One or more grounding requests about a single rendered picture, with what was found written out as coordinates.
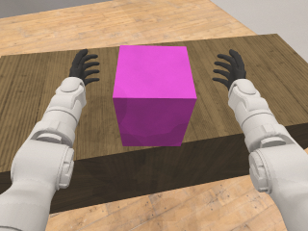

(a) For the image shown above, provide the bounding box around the carton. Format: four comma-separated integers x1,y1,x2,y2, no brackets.
113,45,197,146

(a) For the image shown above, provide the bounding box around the robot left forearm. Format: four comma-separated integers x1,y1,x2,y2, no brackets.
11,77,87,183

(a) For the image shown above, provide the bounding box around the robot left upper arm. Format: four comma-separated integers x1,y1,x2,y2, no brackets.
0,140,74,231

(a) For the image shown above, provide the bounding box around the robot right forearm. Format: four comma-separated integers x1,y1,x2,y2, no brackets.
227,79,308,158

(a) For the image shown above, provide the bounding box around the robot left hand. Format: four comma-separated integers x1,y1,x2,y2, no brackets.
68,48,100,86

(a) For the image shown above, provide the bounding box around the robot right upper arm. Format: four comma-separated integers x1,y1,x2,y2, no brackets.
248,143,308,231

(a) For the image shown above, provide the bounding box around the pedestal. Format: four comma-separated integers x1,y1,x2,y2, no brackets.
0,34,308,215

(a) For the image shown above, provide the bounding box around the robot right hand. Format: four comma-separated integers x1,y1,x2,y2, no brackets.
212,49,246,91

